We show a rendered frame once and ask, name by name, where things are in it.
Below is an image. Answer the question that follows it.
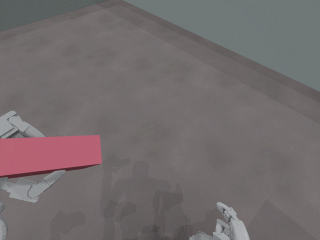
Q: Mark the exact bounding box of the right robot hand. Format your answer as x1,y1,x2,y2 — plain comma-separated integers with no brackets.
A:
213,202,250,240

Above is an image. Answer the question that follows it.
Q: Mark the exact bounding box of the sponge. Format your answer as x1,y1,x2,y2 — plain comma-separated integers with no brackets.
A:
0,135,102,179

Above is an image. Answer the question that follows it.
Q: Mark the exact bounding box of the left robot hand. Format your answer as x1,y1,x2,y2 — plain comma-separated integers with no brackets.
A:
0,110,66,203

